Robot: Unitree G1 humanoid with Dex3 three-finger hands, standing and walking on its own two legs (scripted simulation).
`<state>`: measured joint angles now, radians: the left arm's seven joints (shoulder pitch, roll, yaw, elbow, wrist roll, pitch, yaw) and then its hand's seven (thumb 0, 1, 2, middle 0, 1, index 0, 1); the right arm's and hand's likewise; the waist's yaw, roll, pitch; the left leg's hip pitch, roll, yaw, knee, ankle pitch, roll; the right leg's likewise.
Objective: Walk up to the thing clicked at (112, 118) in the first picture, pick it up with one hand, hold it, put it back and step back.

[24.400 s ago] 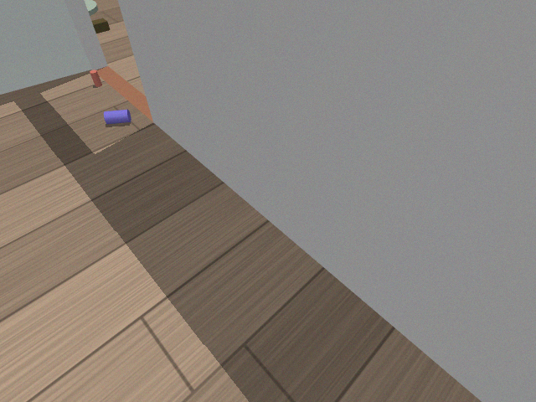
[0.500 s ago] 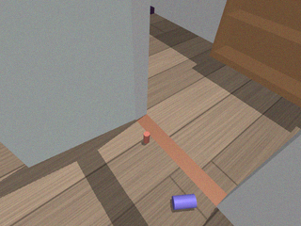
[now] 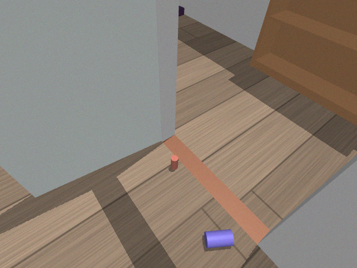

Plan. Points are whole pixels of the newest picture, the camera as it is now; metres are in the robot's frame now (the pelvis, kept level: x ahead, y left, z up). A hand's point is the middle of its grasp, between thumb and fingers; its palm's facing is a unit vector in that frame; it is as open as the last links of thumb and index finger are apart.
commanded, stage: rise first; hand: right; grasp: from above
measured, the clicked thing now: (218, 238) +0.37 -0.24 -0.74
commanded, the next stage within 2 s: none
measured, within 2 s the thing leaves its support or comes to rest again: neither
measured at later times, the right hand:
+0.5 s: hand out of the picture +0.13 -0.26 -0.22, palm faces -0.14 +0.90 -0.42, open 13.3 cm
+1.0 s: hand out of the picture +0.17 -0.28 -0.37, palm faces -0.43 +0.62 -0.66, open 14.1 cm
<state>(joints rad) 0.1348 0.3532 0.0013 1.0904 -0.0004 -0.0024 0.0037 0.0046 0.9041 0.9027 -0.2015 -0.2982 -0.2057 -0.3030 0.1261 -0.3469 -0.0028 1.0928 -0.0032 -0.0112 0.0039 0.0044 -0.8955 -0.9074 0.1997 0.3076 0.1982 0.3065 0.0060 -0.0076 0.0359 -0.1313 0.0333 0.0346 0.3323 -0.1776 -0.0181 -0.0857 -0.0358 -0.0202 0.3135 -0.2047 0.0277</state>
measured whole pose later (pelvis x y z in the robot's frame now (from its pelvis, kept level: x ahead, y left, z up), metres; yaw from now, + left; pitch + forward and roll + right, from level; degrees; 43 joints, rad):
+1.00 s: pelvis -0.06 -0.01 -0.22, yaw -1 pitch +31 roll +2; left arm 0.08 0.28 0.05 0.59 0.00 -0.20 -0.03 0.01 0.90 0.90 -0.20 -0.30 -0.21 -0.30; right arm -0.05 -0.40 -0.09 0.64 -0.59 -0.05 -0.06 -0.01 0.55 -1.00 0.09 1.08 0.09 1.09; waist 0.03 0.00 -0.20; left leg -1.54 0.07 0.01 1.64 -0.63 -0.03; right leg -1.52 -0.02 0.03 1.68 -0.69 0.01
